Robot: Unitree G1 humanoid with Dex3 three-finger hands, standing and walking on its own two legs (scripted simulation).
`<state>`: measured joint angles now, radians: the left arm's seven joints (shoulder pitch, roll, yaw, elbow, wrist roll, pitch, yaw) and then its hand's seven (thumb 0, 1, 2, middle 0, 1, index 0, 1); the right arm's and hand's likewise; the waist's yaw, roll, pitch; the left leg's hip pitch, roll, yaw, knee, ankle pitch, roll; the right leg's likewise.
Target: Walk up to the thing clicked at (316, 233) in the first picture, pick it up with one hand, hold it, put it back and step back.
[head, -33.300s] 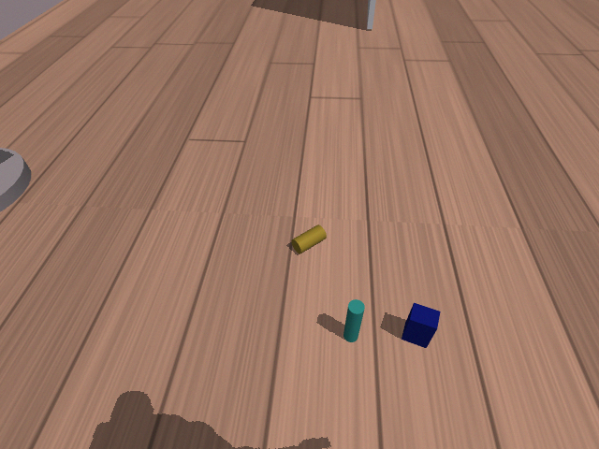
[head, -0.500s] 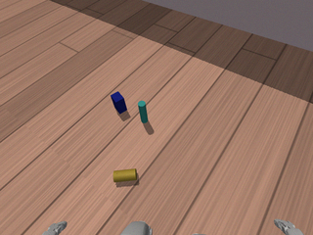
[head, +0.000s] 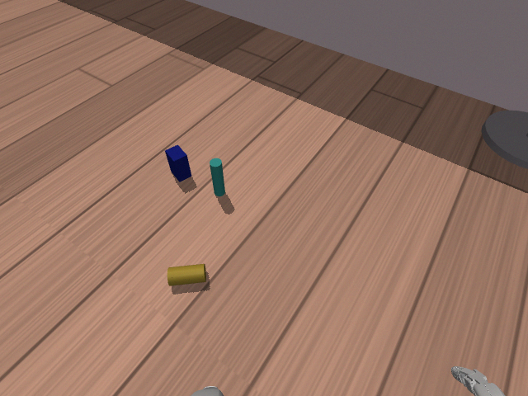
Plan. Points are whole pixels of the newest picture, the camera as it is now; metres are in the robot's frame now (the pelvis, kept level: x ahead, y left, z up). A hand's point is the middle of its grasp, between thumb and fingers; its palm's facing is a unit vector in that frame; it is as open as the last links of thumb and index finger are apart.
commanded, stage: walk up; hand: left
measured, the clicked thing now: (187, 274) +0.63 +0.31 -0.72
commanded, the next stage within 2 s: stand in 1.04 s
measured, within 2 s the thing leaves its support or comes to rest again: neither
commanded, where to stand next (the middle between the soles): +0.30 +0.02 m, yaw +7 degrees
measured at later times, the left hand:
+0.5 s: hand out of the picture +0.04 +0.26 -0.13, palm faces +0.10 -0.92 -0.39, open 7.4 cm
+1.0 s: hand out of the picture +0.05 +0.27 -0.13, palm faces +0.13 -0.93 -0.34, open 7.4 cm
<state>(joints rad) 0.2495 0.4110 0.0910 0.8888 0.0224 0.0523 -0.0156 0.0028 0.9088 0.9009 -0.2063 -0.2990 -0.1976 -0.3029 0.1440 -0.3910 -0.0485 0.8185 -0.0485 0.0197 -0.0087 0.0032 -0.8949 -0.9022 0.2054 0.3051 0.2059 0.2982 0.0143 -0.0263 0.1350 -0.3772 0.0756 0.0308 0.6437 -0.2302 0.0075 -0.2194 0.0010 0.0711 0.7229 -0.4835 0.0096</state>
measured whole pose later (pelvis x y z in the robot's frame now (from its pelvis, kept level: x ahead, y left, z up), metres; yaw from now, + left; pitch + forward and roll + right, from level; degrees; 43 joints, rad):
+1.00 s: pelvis -0.02 +0.00 +0.02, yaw +6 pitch -3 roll -1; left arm 0.08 0.37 0.04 1.07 0.01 -0.02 0.00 0.00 0.91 0.90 -0.21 -0.30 -0.20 -0.30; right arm 0.08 -0.34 -0.02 1.08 -0.02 -0.01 0.00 0.00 -0.90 -0.90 0.20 0.30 0.20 0.30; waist 0.02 -0.01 0.07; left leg -0.18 -0.02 -0.06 0.46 -0.24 0.01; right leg -0.10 -0.03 -0.03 0.41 -0.27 0.02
